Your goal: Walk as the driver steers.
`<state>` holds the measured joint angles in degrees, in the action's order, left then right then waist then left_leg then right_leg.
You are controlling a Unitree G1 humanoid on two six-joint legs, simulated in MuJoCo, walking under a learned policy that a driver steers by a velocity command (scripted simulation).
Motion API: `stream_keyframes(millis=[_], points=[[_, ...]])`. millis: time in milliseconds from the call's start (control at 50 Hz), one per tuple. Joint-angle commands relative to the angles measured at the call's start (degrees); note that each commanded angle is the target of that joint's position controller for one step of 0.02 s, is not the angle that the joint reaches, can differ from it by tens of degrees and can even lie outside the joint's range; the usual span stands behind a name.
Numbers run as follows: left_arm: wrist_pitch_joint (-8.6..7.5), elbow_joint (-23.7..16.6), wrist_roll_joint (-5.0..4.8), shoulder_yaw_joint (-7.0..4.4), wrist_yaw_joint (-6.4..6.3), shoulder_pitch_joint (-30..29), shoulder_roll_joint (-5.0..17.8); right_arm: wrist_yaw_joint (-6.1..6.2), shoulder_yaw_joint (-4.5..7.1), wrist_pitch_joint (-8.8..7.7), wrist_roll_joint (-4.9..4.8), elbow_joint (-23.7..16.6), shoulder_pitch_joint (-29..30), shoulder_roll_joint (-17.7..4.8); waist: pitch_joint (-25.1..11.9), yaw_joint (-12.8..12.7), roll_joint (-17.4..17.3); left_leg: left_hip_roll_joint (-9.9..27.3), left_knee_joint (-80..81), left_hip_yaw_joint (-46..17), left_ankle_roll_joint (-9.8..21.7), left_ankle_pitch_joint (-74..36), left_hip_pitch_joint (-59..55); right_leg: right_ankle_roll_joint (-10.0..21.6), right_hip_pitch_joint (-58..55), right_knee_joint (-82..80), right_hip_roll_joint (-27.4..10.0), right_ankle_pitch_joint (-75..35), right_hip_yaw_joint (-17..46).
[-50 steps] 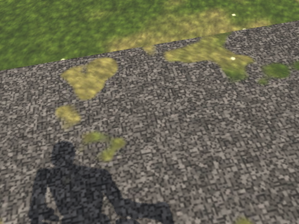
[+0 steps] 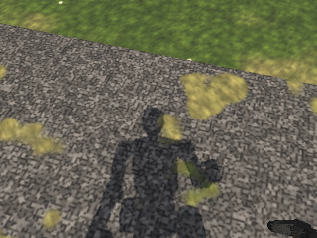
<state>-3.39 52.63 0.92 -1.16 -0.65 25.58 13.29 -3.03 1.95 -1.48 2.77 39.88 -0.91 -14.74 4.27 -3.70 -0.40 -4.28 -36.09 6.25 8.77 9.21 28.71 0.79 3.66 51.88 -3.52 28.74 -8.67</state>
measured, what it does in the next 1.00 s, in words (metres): walks ahead, turning right: right foot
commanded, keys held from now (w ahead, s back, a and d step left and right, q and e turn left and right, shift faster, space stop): w+e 1.00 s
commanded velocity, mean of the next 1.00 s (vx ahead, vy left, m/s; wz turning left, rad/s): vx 0.50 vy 0.00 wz -0.38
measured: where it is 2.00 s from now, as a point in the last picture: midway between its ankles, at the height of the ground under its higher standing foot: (233, 124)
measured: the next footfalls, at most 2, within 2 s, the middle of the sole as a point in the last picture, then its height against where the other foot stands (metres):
right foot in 0.52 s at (204, 237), level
left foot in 1.02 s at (191, 157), level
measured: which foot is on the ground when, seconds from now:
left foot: down 0.00-0.52, up 0.54-1.00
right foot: up 0.00-0.50, down 0.52-1.00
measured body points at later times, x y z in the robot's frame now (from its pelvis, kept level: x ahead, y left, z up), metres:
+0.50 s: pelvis +0.28 -0.02 +0.01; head +0.32 -0.03 +0.46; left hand +0.49 +0.17 -0.11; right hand +0.21 -0.27 -0.13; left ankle +0.10 +0.05 -0.70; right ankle +0.39 -0.10 -0.71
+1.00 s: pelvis +0.56 -0.08 +0.02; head +0.60 -0.10 +0.46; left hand +0.66 +0.20 -0.11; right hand +0.67 -0.38 -0.07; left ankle +0.74 -0.03 -0.70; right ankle +0.39 -0.10 -0.71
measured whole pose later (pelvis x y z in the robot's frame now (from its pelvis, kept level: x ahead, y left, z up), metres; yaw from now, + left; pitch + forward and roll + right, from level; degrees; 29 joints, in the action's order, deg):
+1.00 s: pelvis +0.56 -0.08 +0.02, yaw -29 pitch +2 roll -1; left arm -2.5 50.2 0.9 -4.4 -0.1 25.7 17.0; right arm -1.0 -0.5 -3.2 1.7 39.7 -1.4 -15.0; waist 1.9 -6.0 -1.1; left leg 0.6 -30.7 -1.4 -0.3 6.2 29.2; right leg 5.7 -0.6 23.0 7.9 23.9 12.4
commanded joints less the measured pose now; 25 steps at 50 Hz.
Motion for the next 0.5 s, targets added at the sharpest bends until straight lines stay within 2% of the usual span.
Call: stream_keyframes(millis=[20,40,60,80,100,160,240,320,360,400,440,460,480,500], points=[[-1.37,-7.8,-1.27,-2.01,0.48,-5.0,9.6,2.71,4.27,0.53,-1.43,3.1,-19.9,-12.2,-17.1,10.2,-1.5,25.0,18.3,-38.0,11.7,2.0,-44.7,1.8,38.3,31.0,-0.2,-7.6,10.4],[-1.89,-7.7,-1.30,-1.37,0.70,-5.8,8.0,2.84,3.34,-0.06,-1.69,3.5,-16.8,-9.1,-10.1,7.9,-0.3,23.0,20.2,-30.7,9.9,-5.0,-34.2,2.1,35.6,26.0,-1.6,-10.8,10.2],[-1.51,-6.4,-0.80,-1.36,0.89,-4.9,7.3,2.78,2.65,-0.85,-1.32,4.0,-14.6,-6.9,-6.7,5.3,1.8,20.1,21.7,-25.0,7.3,-10.0,-27.5,2.1,31.6,21.7,-3.0,-11.5,10.7],[-0.35,-5.1,0.18,-1.26,1.17,-2.3,6.6,2.81,2.09,-1.59,-1.51,4.5,-13.5,-5.5,-5.2,3.1,1.0,18.1,23.3,-20.3,5.9,-13.5,-22.3,1.8,27.4,19.3,-3.4,-11.4,11.0],[0.81,-3.8,0.58,-1.23,1.54,-0.2,5.7,2.67,1.71,-2.38,-1.56,5.0,-13.4,-4.6,-4.9,2.1,0.1,17.1,24.8,-17.0,5.0,-14.3,-19.8,1.6,24.7,17.5,-3.3,-11.5,11.4],[2.11,-3.7,0.50,-1.67,2.54,-2.2,4.6,2.43,1.78,-4.08,-1.73,7.1,-15.5,-5.2,-2.3,1.7,-1.2,15.4,28.0,-11.0,2.9,-16.1,-19.2,1.7,28.0,13.8,-2.5,-15.6,11.7],[2.11,-5.9,0.23,-1.93,2.94,-10.8,4.2,2.56,1.37,-4.48,-1.85,8.8,-18.2,-4.5,0.8,3.6,-2.5,13.4,29.7,-4.7,-0.8,-18.8,-22.3,1.4,35.5,5.6,-1.4,-25.2,11.3],[1.63,-8.0,0.46,-1.00,3.53,-18.1,2.5,3.25,0.77,-4.76,-1.97,10.4,-20.5,-4.2,1.5,5.3,-2.8,13.6,29.0,-0.1,-2.3,-26.1,-26.0,1.6,34.8,-6.3,-0.2,-31.9,6.9],[1.57,-9.5,0.68,-0.49,3.86,-22.0,2.0,3.89,0.58,-4.57,-1.90,11.8,-23.1,-4.4,2.2,6.6,-2.4,14.7,28.1,1.1,-2.6,-30.5,-30.1,2.4,35.1,-11.1,0.4,-31.6,4.2],[1.47,-10.5,0.74,-0.31,4.03,-23.6,2.1,4.48,0.52,-4.15,-1.65,12.9,-24.5,-5.3,1.8,6.7,-2.6,15.8,25.0,2.6,-3.1,-39.1,-34.5,4.0,33.6,-14.8,2.1,-28.4,1.8],[1.65,-10.2,0.83,-0.68,3.74,-21.1,3.1,5.17,0.73,-3.68,-1.41,13.3,-24.0,-7.0,-0.9,4.8,-4.4,16.8,18.1,4.1,-4.0,-56.0,-37.7,6.3,28.5,-15.9,5.6,-22.4,-0.5],[1.74,-9.4,0.95,-1.02,3.48,-18.0,3.9,5.57,0.94,-3.32,-1.24,13.4,-23.4,-8.0,-2.8,3.1,-5.5,17.4,12.7,4.6,-4.2,-62.9,-38.4,7.6,24.9,-16.0,7.3,-18.9,-1.2],[1.61,-8.0,1.05,-1.67,3.22,-12.7,5.3,5.72,1.22,-2.81,-0.95,13.1,-22.4,-9.0,-5.7,0.6,-5.9,17.9,4.6,5.0,-4.0,-64.5,-37.4,9.2,19.2,-17.1,8.7,-16.2,-0.8],[1.19,-5.8,1.40,-2.70,2.87,-5.5,7.2,5.61,1.38,-2.45,-0.93,12.5,-21.4,-9.7,-9.5,-2.8,-5.3,17.7,-6.7,5.3,-3.7,-57.8,-33.3,11.2,9.6,-21.1,9.6,-15.9,1.2]])
Velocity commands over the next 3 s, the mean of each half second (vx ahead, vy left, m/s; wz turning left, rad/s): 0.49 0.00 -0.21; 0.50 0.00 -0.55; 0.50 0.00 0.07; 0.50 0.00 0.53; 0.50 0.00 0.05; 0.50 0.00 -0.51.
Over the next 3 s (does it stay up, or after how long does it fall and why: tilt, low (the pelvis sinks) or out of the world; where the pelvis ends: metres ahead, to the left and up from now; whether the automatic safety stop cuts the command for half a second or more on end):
stays up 1.58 -0.32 0.02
